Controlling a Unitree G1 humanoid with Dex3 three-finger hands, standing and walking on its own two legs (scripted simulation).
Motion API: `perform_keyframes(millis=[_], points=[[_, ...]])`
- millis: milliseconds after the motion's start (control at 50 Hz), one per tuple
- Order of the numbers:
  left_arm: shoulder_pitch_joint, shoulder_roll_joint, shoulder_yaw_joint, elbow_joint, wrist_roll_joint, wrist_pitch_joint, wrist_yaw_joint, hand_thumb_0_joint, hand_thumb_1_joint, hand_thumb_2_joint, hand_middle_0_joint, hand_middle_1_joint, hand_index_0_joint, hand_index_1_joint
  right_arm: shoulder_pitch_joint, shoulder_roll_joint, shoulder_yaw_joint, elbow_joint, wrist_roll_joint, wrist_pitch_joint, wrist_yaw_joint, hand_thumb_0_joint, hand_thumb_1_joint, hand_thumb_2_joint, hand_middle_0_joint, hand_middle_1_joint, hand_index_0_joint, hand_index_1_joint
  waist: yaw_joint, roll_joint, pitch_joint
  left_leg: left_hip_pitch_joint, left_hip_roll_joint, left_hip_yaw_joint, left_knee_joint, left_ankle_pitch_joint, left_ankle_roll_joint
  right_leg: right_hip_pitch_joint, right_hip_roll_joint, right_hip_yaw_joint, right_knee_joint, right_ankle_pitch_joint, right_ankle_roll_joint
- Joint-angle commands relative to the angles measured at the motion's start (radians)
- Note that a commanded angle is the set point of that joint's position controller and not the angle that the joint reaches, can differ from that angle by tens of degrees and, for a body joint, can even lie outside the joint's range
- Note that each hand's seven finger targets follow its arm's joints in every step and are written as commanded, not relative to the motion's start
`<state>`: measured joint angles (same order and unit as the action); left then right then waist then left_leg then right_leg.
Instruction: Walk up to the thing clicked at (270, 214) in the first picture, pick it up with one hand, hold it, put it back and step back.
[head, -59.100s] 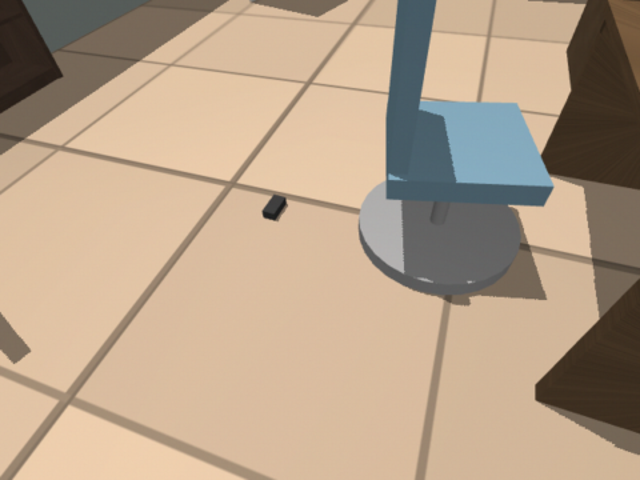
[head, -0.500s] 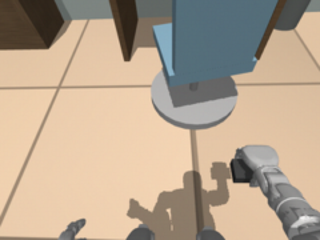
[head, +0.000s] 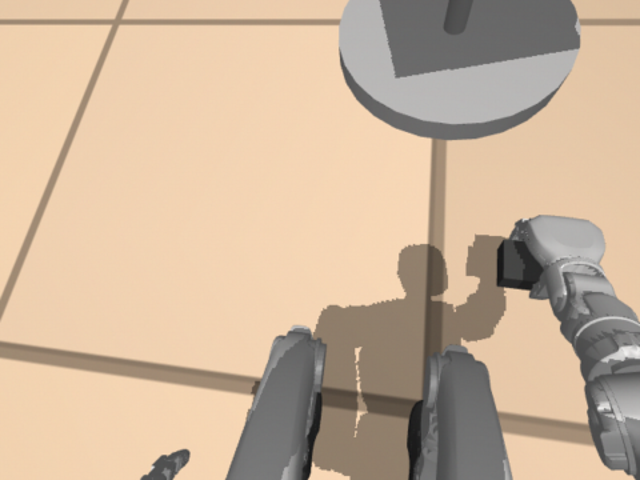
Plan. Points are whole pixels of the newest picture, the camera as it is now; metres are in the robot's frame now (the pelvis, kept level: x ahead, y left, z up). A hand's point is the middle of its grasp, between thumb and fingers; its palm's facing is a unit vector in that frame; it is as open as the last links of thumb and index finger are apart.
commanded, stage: crouch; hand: right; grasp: from above
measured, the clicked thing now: (543, 267) +0.42 -0.24 -0.17
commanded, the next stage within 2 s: lower in 1.04 s
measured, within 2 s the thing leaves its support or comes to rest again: neither
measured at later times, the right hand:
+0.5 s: hand (517, 274) +0.44 -0.24 -0.28, palm faces -0.46 +0.04 -0.89, open 8.8 cm
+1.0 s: hand (507, 278) +0.45 -0.24 -0.33, palm faces -0.45 +0.04 -0.89, open 8.8 cm
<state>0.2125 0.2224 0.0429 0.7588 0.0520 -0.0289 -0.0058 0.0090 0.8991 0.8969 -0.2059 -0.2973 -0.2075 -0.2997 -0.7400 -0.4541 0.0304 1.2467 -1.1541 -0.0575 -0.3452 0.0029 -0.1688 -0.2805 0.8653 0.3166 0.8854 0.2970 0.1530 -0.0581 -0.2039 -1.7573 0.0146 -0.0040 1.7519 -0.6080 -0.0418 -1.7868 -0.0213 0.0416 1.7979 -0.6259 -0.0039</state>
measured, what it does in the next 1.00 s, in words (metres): lowers itself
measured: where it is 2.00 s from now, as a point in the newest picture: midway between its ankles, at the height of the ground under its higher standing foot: (359, 462)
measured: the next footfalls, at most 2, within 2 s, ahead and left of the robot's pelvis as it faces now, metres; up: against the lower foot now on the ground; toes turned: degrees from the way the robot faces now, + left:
none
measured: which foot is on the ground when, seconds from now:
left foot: down 0.00-1.00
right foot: down 0.00-1.00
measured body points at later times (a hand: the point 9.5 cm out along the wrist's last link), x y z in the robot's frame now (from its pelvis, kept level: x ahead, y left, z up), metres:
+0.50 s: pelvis +0.00 +0.01 -0.11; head +0.23 -0.03 +0.28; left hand +0.06 +0.29 -0.23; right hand +0.46 -0.24 -0.23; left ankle +0.08 +0.14 -0.48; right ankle +0.07 -0.12 -0.48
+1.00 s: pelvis -0.02 +0.01 -0.17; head +0.22 -0.04 +0.21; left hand +0.02 +0.28 -0.28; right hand +0.47 -0.24 -0.28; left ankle +0.08 +0.14 -0.48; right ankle +0.07 -0.12 -0.48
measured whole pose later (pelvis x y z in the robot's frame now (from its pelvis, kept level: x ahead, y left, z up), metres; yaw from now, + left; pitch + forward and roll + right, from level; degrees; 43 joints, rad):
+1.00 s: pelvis -0.02 +0.01 -0.17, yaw +3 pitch +35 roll +6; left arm 0.15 0.25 -0.03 0.78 0.14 -0.07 -0.12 0.01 0.91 0.90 -0.21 -0.30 -0.21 -0.30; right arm -0.96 -0.66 -0.07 1.49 -1.25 -0.16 -0.43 0.00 -0.18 -0.27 0.85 0.33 0.87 0.31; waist 0.23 0.00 -0.09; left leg -2.23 -0.01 0.03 2.28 -0.66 -0.04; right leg -2.28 -0.01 0.12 2.35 -0.68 0.02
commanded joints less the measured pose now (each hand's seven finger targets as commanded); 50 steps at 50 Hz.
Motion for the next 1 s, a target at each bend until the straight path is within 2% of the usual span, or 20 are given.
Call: perform_keyframes(millis=[0,60,80,120,160,240,300,320,400,480,520,600,640,680,700,780,860,900,940,980], points=[[0.127,0.226,0.073,-0.058,0.013,-0.045,-0.002,0.0,0.891,0.899,-0.2,-0.3,-0.2,-0.3,-0.377,-0.286,-0.064,-0.167,-0.026,-0.045,-0.056,0.0,-0.835,-0.543,1.151,0.457,1.183,0.428,0.014,-0.082,-0.594,0.176,-0.026,0.075,-0.126,0.052,0.083,0.366,0.029,0.018,-0.163,0.045,-0.007],[0.134,0.234,0.064,-0.045,0.024,-0.052,-0.014,0.0,0.891,0.899,-0.2,-0.3,-0.2,-0.3,-0.388,-0.319,-0.091,-0.164,-0.05,-0.061,-0.083,0.0,-0.854,-0.537,1.166,0.443,1.198,0.413,0.014,-0.144,-0.633,0.12,-0.019,0.081,-0.064,0.089,0.083,0.376,0.03,0.018,-0.111,0.089,0.002],[0.137,0.232,0.062,-0.039,0.03,-0.056,-0.021,0.0,0.892,0.9,-0.2,-0.3,-0.2,-0.3,-0.375,-0.279,-0.076,-0.131,-0.052,-0.063,-0.087,0.0,-0.867,-0.543,1.187,0.436,1.213,0.412,0.026,-0.146,-0.623,0.097,-0.019,0.084,-0.045,0.111,0.083,0.384,0.027,0.019,-0.09,0.118,0.003],[0.148,0.233,0.064,-0.036,0.037,-0.059,-0.03,0.0,0.894,0.902,-0.2,-0.3,-0.2,-0.3,-0.424,-0.325,-0.097,-0.154,-0.063,-0.068,-0.106,0.0,-0.83,-0.579,1.18,0.434,1.193,0.423,0.028,-0.161,-0.678,0.11,-0.024,0.084,-0.028,0.153,0.082,0.382,0.028,-0.002,-0.04,0.16,-0.004],[0.147,0.229,0.06,-0.03,0.044,-0.058,-0.039,0.0,0.896,0.902,-0.2,-0.3,-0.2,-0.3,-0.415,-0.306,-0.092,-0.138,-0.055,-0.061,-0.117,0.0,-0.811,-0.56,1.162,0.437,1.179,0.422,0.024,-0.169,-0.672,0.111,-0.026,0.08,-0.014,0.184,0.078,0.348,0.029,-0.022,0.0,0.192,-0.01],[0.159,0.235,0.06,-0.025,0.055,-0.058,-0.054,0.0,0.896,0.901,-0.2,-0.3,-0.2,-0.3,-0.436,-0.359,-0.121,-0.121,-0.059,-0.051,-0.121,0.0,-0.83,-0.56,1.169,0.438,1.188,0.421,0.025,-0.182,-0.698,0.108,-0.026,0.081,0.04,0.242,0.074,0.327,0.023,-0.025,0.065,0.255,-0.013],[0.148,0.226,0.06,-0.023,0.061,-0.054,-0.064,0.0,0.897,0.901,-0.2,-0.3,-0.2,-0.3,-0.45,-0.311,-0.09,-0.091,-0.049,-0.052,-0.108,0.0,-0.827,-0.537,1.166,0.428,1.188,0.408,0.042,-0.185,-0.645,0.074,-0.033,0.088,0.065,0.219,0.075,0.272,0.02,-0.026,0.088,0.214,-0.013],[0.148,0.242,0.063,-0.02,0.059,-0.054,-0.064,0.0,0.897,0.901,-0.2,-0.3,-0.2,-0.3,-0.467,-0.346,-0.106,-0.098,-0.05,-0.055,-0.107,0.0,-0.812,-0.521,1.151,0.419,1.175,0.397,0.045,-0.176,-0.65,0.059,-0.032,0.094,0.076,0.199,0.074,0.248,0.021,-0.022,0.093,0.191,-0.013],[0.132,0.239,0.059,-0.029,0.06,-0.049,-0.075,0.0,0.895,0.9,-0.2,-0.3,-0.2,-0.3,-0.431,-0.371,-0.118,-0.067,-0.046,-0.055,-0.093,0.0,-0.794,-0.51,1.141,0.403,1.161,0.384,0.032,-0.173,-0.62,0.056,-0.036,0.094,0.111,0.185,0.073,0.184,0.023,-0.03,0.127,0.171,-0.016],[0.135,0.243,0.057,-0.027,0.063,-0.044,-0.084,0.0,0.897,0.901,-0.2,-0.3,-0.2,-0.3,-0.428,-0.354,-0.104,-0.021,-0.047,-0.068,-0.077,0.0,-0.765,-0.528,1.141,0.386,1.149,0.381,0.054,-0.139,-0.584,0.018,-0.041,0.102,0.141,0.177,0.072,0.147,0.02,-0.023,0.164,0.16,-0.019],[0.14,0.252,0.052,-0.023,0.064,-0.041,-0.084,0.0,0.897,0.901,-0.2,-0.3,-0.2,-0.3,-0.45,-0.401,-0.131,-0.044,-0.055,-0.079,-0.082,0.0,-0.75,-0.503,1.114,0.4,1.132,0.384,0.039,-0.159,-0.619,0.021,-0.041,0.105,0.166,0.19,0.074,0.146,0.022,-0.022,0.179,0.18,-0.016],[0.141,0.25,0.043,-0.019,0.068,-0.041,-0.094,0.0,0.898,0.9,-0.2,-0.3,-0.2,-0.3,-0.46,-0.374,-0.115,0.009,-0.066,-0.09,-0.092,0.0,-0.753,-0.503,1.114,0.41,1.133,0.392,0.052,-0.164,-0.586,-0.035,-0.044,0.115,0.204,0.179,0.078,0.128,0.021,-0.017,0.206,0.172,-0.013],[0.135,0.261,0.043,-0.017,0.07,-0.042,-0.096,0.0,0.898,0.901,-0.2,-0.3,-0.2,-0.3,-0.511,-0.419,-0.134,-0.006,-0.069,-0.102,-0.101,0.0,-0.732,-0.495,1.1,0.399,1.117,0.383,0.055,-0.182,-0.584,-0.051,-0.045,0.115,0.213,0.151,0.079,0.094,0.023,-0.023,0.219,0.136,-0.017],[0.128,0.251,0.035,-0.016,0.077,-0.043,-0.099,0.0,0.899,0.901,-0.2,-0.3,-0.2,-0.3,-0.487,-0.393,-0.116,0.048,-0.075,-0.104,-0.106,0.0,-0.731,-0.478,1.093,0.415,1.118,0.392,0.063,-0.17,-0.547,-0.064,-0.047,0.115,0.218,0.12,0.077,0.061,0.025,-0.03,0.233,0.101,-0.019],[0.133,0.26,0.037,-0.009,0.076,-0.045,-0.098,0.0,0.897,0.9,-0.2,-0.3,-0.2,-0.3,-0.552,-0.423,-0.131,-0.006,-0.073,-0.112,-0.113,0.0,-0.721,-0.466,1.079,0.409,1.106,0.383,0.059,-0.184,-0.58,-0.074,-0.048,0.117,0.223,0.113,0.079,0.068,0.026,-0.028,0.238,0.095,-0.019],[0.127,0.264,0.027,-0.002,0.082,-0.047,-0.1,0.0,0.897,0.899,-0.2,-0.3,-0.2,-0.3,-0.562,-0.44,-0.131,0.035,-0.084,-0.113,-0.124,0.0,-0.74,-0.481,1.1,0.411,1.122,0.389,0.063,-0.194,-0.597,-0.085,-0.051,0.122,0.253,0.104,0.079,0.044,0.028,-0.031,0.268,0.086,-0.019],[0.126,0.264,0.017,0.001,0.087,-0.05,-0.1,0.0,0.899,0.899,-0.2,-0.3,-0.2,-0.3,-0.537,-0.431,-0.123,0.108,-0.086,-0.106,-0.13,0.0,-0.737,-0.471,1.101,0.406,1.124,0.384,0.072,-0.175,-0.538,-0.123,-0.051,0.127,0.264,0.07,0.081,0.007,0.031,-0.031,0.28,0.052,-0.02],[0.124,0.275,0.014,0.003,0.087,-0.05,-0.098,0.0,0.898,0.898,-0.2,-0.3,-0.2,-0.3,-0.574,-0.463,-0.137,0.093,-0.089,-0.106,-0.135,0.0,-0.707,-0.45,1.076,0.39,1.099,0.368,0.071,-0.206,-0.549,-0.16,-0.048,0.136,0.288,0.058,0.085,0.021,0.03,-0.018,0.278,0.041,-0.015],[0.124,0.268,0.01,0.001,0.091,-0.052,-0.1,0.0,0.899,0.899,-0.2,-0.3,-0.2,-0.3,-0.552,-0.418,-0.113,0.114,-0.083,-0.103,-0.13,0.0,-0.707,-0.437,1.073,0.399,1.1,0.373,0.083,-0.193,-0.527,-0.163,-0.049,0.139,0.288,0.061,0.084,0.019,0.03,-0.019,0.289,0.04,-0.015],[0.129,0.275,0.002,0.005,0.092,-0.054,-0.103,0.0,0.899,0.898,-0.2,-0.3,-0.2,-0.3,-0.561,-0.434,-0.109,0.13,-0.087,-0.104,-0.126,0.0,-0.711,-0.436,1.083,0.382,1.104,0.362,0.093,-0.18,-0.522,-0.149,-0.052,0.137,0.292,0.083,0.08,-0.009,0.029,-0.023,0.313,0.057,-0.02]])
